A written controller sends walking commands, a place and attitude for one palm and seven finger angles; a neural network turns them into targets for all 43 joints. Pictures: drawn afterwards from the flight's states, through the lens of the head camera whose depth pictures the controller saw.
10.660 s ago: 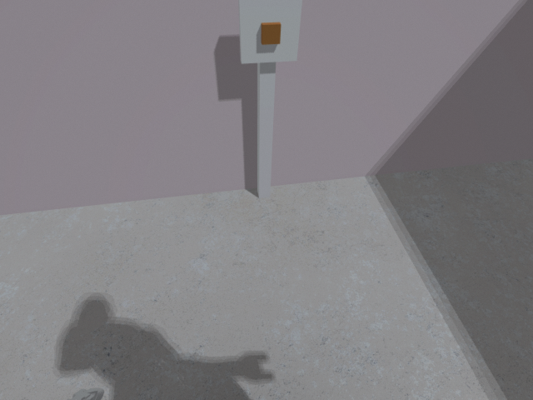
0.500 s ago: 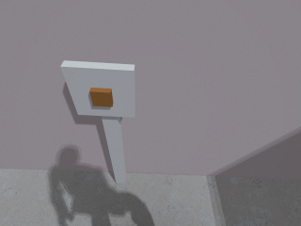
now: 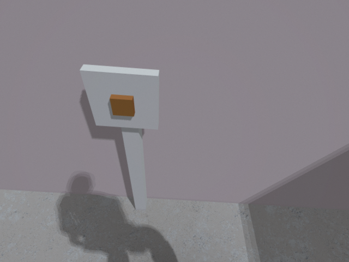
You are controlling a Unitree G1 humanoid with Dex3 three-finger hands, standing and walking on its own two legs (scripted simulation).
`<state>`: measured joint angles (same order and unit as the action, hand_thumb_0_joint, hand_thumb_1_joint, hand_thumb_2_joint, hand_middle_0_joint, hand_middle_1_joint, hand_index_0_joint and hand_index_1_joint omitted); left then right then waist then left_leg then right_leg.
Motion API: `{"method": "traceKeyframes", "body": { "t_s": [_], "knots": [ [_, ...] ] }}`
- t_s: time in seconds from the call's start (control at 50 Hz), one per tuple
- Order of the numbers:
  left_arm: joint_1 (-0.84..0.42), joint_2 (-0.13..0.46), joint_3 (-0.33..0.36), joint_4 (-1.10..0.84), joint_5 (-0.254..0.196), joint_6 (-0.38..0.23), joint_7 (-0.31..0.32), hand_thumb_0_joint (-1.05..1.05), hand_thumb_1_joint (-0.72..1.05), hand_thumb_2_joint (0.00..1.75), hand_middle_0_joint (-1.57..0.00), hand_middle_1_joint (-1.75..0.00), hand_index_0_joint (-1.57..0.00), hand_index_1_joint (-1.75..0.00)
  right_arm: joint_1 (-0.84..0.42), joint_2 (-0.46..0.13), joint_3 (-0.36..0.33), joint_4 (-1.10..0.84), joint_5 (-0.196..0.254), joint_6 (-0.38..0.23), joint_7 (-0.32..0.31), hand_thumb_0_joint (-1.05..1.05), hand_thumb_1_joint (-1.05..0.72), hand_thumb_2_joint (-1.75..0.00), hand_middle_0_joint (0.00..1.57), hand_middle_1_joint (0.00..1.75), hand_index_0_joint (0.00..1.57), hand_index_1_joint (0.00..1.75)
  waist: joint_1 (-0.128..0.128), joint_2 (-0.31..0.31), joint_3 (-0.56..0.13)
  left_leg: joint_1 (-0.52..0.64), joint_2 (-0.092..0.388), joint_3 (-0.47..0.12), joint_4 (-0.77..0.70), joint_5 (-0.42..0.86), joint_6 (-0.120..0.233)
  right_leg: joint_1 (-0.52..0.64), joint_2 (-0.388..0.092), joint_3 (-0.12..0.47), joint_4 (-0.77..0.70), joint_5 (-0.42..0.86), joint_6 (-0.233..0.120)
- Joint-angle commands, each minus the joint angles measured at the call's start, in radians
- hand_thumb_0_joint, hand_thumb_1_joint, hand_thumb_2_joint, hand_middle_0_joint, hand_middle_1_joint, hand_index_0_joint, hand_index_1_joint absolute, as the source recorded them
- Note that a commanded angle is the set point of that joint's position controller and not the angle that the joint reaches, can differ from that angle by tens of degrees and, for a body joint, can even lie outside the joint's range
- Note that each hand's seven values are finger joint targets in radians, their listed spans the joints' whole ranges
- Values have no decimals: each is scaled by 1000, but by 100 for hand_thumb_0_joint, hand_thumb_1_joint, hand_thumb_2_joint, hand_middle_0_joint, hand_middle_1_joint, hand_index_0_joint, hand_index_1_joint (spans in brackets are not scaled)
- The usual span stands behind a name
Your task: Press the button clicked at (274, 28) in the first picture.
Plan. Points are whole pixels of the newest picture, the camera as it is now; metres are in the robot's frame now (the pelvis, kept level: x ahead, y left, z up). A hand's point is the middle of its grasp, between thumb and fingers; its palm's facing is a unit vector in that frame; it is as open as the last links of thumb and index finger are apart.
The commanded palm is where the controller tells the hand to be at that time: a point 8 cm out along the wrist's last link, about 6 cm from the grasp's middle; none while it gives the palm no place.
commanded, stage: come to a stop and stand still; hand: left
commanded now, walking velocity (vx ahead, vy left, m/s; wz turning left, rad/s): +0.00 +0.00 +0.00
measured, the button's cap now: (123, 104) +0.51 +0.18 +0.07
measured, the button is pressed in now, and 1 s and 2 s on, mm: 0 0 0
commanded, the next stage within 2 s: look again from close up in 0.64 s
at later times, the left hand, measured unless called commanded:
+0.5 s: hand out of the picture -0.08 +0.14 -0.17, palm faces +0.05 -0.99 -0.14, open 7.4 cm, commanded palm none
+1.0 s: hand out of the picture +0.01 +0.18 -0.18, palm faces +0.05 -0.97 -0.22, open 7.4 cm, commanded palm none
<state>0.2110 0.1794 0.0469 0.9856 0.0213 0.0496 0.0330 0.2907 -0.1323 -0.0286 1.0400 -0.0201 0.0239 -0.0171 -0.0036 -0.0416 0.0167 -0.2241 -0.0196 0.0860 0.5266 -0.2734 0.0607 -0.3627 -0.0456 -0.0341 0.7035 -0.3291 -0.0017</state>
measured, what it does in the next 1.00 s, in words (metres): steps on the spot: right foot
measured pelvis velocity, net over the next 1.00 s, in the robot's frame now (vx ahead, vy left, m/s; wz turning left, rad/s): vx -0.02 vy -0.01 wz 0.03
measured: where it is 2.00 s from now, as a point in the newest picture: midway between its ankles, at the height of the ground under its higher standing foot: outside the picture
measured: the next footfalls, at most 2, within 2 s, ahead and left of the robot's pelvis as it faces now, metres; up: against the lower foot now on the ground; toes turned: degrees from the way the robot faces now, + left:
right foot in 0.10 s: +0.04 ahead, -0.13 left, +0.00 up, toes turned -1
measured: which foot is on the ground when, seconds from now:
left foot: down 0.00-1.00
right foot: up 0.00-0.08, down 0.10-1.00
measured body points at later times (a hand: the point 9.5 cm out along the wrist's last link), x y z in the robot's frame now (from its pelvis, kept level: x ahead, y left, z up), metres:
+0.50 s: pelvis -0.03 +0.00 +0.01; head -0.04 +0.00 +0.46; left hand -0.08 +0.20 -0.16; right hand -0.05 -0.21 -0.16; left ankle +0.01 +0.08 -0.73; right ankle +0.00 -0.13 -0.73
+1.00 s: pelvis -0.02 -0.01 +0.00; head -0.04 +0.01 +0.45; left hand +0.01 +0.24 -0.16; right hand +0.00 -0.25 -0.15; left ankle +0.01 +0.08 -0.73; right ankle -0.01 -0.13 -0.73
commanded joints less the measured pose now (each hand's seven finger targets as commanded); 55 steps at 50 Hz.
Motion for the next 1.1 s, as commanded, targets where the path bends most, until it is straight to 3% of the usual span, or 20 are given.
{"method": "traceKeyframes", "body": {
  "t_s": [0.0, 0.04, 0.06, 0.1, 0.12, 0.14, 0.2, 0.28, 0.54, 0.7, 0.72, 0.74, 0.76, 0.78, 0.8, 0.84, 0.88, 0.92, 0.98, 1.08],
  "knots": [
    [72, 13, -6, -15, 0, -30, -6, 0, 90, 90, -20, -30, -20, -30, -31, -133, -22, -47, -2, -28, -13, 0, -90, -90, 20, 30, 20, 30, 28, 134, 36, -49, 228, -230, -283, 61, 81, 72, -10, 11, -83, -35, 7],
    [106, 13, -15, 16, -3, -46, -2, 0, 90, 90, -20, -30, -20, -30, 11, -120, -17, -17, 6, -34, -16, 0, -90, -90, 20, 30, 20, 30, 29, 75, 22, -14, 184, -193, -199, 170, 41, 156, -18, 36, -310, 135, 5],
    [125, 29, -16, 38, -4, -53, 4, 0, 90, 90, -20, -30, -20, -30, 31, -98, -13, -7, 12, -38, -15, 0, -90, -90, 20, 30, 20, 30, 17, 47, 15, -27, 147, -169, -183, 174, 9, 199, -52, 90, -340, 220, -13],
    [139, 50, -21, 61, -6, -57, 7, 0, 90, 90, -20, -30, -20, -30, 39, -89, -9, 6, 14, -39, -10, 0, -90, -90, 20, 30, 20, 30, 4, 55, 1, 14, 123, -146, -194, 140, -19, 172, -86, 110, -338, 232, -32],
    [130, 47, -22, 69, -6, -59, 7, 0, 90, 90, -20, -30, -20, -30, 40, -92, -9, 16, 13, -33, -10, 0, -90, -90, 20, 30, 20, 30, -1, -13, -4, 28, 126, -140, -178, 132, -22, 164, -68, 109, -340, 215, -30],
    [126, 38, -26, 74, -7, -59, 7, 0, 90, 90, -20, -30, -20, -30, 44, -100, -9, 24, 13, -31, -10, 0, -90, -90, 20, 30, 20, 30, -4, -21, 10, 34, 127, -134, -187, 101, -25, 142, -69, 107, -351, 170, -27],
    [145, 29, -32, 88, -4, -55, 8, 0, 90, 90, -20, -30, -20, -30, 49, -99, -5, 43, 11, -24, -8, 0, -90, -90, 20, 30, 20, 30, -5, 27, 80, -6, 130, -158, -246, -51, -25, 92, -53, 104, -376, 52, -22],
    [194, 17, -34, 108, -1, -57, 9, 0, 90, 90, -20, -30, -20, -30, 54, -95, -6, 53, 10, -21, -6, 0, -90, -90, 20, 30, 20, 30, 1, 48, 94, -40, 130, -169, -270, -133, -24, 84, -44, 100, -381, 9, -18],
    [267, -12, -34, 122, 1, -64, 12, 0, 90, 90, -20, -30, -20, -30, 98, -69, -4, 67, 7, -21, -6, 0, -90, -90, 20, 30, 20, 30, 6, 47, 117, -95, 123, -176, -259, -172, -23, 45, -38, 102, -375, -53, -20],
    [265, -16, -31, 117, -1, -69, 12, 0, 90, 90, -20, -30, -20, -30, 112, -56, -2, 68, 6, -28, -8, 0, -90, -90, 20, 30, 20, 30, 6, 52, 103, -87, 120, -167, -240, -129, -25, 41, -40, 112, -370, -36, -27],
    [148, 187, -42, 19, 23, -71, 7, 0, 90, 90, -20, -30, -20, -30, 32, -225, -17, -62, -1, -19, 3, 0, -90, -90, 20, 30, 20, 30, -45, -3, 225, -146, 70, -141, -178, -107, -52, -1, -7, 31, -310, -56, -44],
    [195, 111, -17, 11, 11, -66, 15, 0, 90, 90, -20, -30, -20, -30, 11, -174, -29, -78, -15, -39, -3, 0, -90, -90, 20, 30, 20, 30, 17, -52, 26, -133, 108, -162, -110, -186, -26, 43, -50, 88, -301, -155, -40],
    [195, 106, -23, 2, 13, -68, 16, 0, 90, 90, -20, -30, -20, -30, 32, -151, -30, -82, -14, -38, -6, 0, -90, -90, 20, 30, 20, 30, -9, -48, -48, -112, 72, -135, -34, -129, -25, 60, -78, 130, -337, -160, -54],
    [183, 96, -17, -10, 7, -67, 16, 0, 90, 90, -20, -30, -20, -30, 63, -114, -29, -77, -11, -31, -6, 0, -90, -90, 20, 30, 20, 30, -26, -33, -67, -74, 51, -109, 23, -97, -32, 16, -112, 171, -374, -205, -67],
    [157, 101, -14, -22, 3, -66, 18, 0, 90, 90, -20, -30, -20, -30, 88, -90, -27, -68, -8, -22, -5, 0, -90, -90, 20, 30, 20, 30, -40, -26, -44, -55, 41, -93, 60, -83, -39, -37, -136, 191, -408, -251, -77],
    [106, 121, -6, -47, 3, -64, 20, 0, 90, 90, -20, -30, -20, -30, 100, -99, -28, -70, -8, -21, -3, 0, -90, -90, 20, 30, 20, 30, -49, -3, 35, -48, 56, -100, 35, -69, -37, -99, -127, 172, -403, -252, -78],
    [108, 127, -4, -54, 3, -63, 16, 0, 90, 90, -20, -30, -20, -30, 82, -124, -29, -80, -6, -28, -3, 0, -90, -90, 20, 30, 20, 30, -32, 73, 93, -112, 85, -156, -57, -95, -23, -74, -75, 131, -346, -188, -65],
    [123, 133, -4, -54, 4, -68, 13, 0, 90, 90, -20, -30, -20, -30, 43, -174, -32, -94, -4, -42, -5, 0, -90, -90, 20, 30, 20, 30, -2, 139, 99, -170, 134, -231, -158, -118, -3, 25, -29, 78, -281, -41, -51],
    [118, 157, 0, -44, 0, -78, 7, 0, 90, 90, -20, -30, -20, -30, -8, -226, -35, -100, 1, -60, -6, 0, -90, -90, 20, 30, 20, 30, 20, 110, 47, -165, 151, -238, -196, -48, 6, 155, -28, 54, -257, 124, -41],
    [52, 209, 0, -49, -5, -84, 2, 0, 90, 90, -20, -30, -20, -30, -57, -271, -31, -91, 3, -70, -3, 0, -90, -90, 20, 30, 20, 30, 12, 70, -25, -43, 141, -187, -159, 169, -2, 197, -54, 67, -286, 221, -37]
  ]
}}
